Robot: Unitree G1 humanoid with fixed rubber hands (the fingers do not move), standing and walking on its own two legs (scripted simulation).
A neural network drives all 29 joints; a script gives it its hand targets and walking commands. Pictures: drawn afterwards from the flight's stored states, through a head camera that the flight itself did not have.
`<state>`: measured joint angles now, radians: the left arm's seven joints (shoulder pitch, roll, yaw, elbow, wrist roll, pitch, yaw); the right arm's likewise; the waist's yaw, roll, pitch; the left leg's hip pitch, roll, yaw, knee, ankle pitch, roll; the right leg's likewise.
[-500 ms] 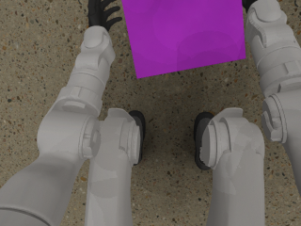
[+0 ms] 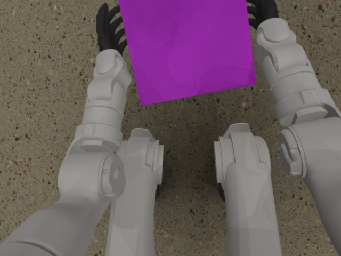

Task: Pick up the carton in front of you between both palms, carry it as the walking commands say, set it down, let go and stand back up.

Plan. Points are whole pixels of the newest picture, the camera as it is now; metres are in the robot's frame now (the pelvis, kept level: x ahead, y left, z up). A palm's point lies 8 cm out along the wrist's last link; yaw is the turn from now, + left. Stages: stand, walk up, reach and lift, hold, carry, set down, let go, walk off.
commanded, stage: reach and lift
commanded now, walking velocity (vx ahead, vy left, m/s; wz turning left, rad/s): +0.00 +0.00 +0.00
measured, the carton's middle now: (187, 51) +0.50 -0.03 -0.20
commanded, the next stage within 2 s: none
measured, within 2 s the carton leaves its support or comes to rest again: neither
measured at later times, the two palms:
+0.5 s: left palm (52, 31) +0.47 +0.12 +0.07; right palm out of the picture +0.47 -0.18 +0.06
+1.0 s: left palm out of the picture +0.44 +0.13 +0.23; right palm out of the picture +0.43 -0.17 +0.22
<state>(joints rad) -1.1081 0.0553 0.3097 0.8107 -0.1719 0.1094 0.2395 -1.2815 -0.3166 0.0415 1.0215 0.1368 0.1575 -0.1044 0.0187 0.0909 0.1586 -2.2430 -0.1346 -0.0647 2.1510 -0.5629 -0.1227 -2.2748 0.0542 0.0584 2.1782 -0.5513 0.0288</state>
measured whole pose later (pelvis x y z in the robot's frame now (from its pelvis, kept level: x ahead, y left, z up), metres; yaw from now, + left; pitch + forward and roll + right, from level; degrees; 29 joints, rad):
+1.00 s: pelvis +0.06 +0.00 +0.27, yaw -4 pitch +28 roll +1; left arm -0.53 -0.13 0.37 0.62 0.11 0.25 0.10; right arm -0.60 0.02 -0.27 0.72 -0.14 0.27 -0.06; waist 0.02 0.02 -0.23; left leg -1.27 -0.11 -0.13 1.28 -0.50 -0.05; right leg -1.30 0.10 0.12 1.28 -0.47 0.03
